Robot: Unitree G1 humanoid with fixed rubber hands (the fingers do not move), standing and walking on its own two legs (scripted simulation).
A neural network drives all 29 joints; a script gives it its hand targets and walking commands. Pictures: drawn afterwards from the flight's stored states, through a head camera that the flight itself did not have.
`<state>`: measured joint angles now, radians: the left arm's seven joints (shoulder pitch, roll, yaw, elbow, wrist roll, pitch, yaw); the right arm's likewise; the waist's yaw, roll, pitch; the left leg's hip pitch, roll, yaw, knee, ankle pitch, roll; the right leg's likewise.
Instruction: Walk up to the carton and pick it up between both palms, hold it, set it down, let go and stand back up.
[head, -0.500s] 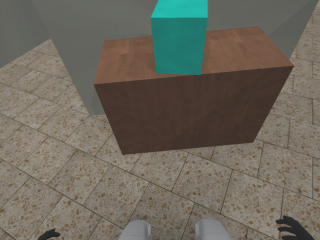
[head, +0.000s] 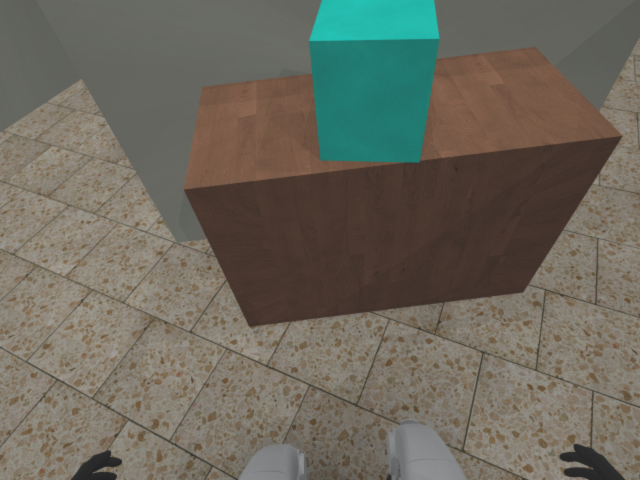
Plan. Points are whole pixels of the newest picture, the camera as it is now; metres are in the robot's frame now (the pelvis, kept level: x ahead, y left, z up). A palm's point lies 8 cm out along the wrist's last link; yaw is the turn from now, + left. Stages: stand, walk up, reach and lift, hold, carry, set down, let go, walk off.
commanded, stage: walk up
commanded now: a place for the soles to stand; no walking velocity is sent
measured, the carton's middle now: (373, 81) +0.82 -0.09 +0.06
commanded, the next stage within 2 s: none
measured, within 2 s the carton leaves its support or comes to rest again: neither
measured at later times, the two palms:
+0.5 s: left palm out of the picture +0.14 +0.34 -0.05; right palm (597, 454) +0.15 -0.30 -0.07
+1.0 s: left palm (65, 474) +0.15 +0.34 -0.05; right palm (598, 450) +0.16 -0.30 -0.06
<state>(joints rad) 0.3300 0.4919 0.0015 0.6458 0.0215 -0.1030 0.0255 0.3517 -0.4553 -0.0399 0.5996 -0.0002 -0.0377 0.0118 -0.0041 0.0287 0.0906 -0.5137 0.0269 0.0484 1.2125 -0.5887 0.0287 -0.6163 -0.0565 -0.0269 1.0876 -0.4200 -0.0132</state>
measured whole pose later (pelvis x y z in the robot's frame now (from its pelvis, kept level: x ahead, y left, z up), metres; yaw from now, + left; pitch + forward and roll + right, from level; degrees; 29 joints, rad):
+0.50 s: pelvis +0.03 +0.02 +0.00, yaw +1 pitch -1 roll +0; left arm 0.30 0.49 0.00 0.65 0.01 -0.08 0.03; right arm 0.30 -0.46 -0.04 0.60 0.00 -0.05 -0.01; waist 0.00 0.02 0.06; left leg -0.52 0.03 0.03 1.09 -0.56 0.01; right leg -0.60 -0.07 -0.03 1.09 -0.47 0.00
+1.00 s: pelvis +0.04 +0.02 +0.00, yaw +1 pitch -1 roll +1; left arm 0.29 0.49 0.00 0.65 0.04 -0.06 -0.02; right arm 0.34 -0.46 -0.04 0.60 0.00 -0.12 -0.01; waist -0.01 0.02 0.00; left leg -0.51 0.03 0.03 1.09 -0.57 0.01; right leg -0.62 -0.07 -0.03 1.15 -0.55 -0.01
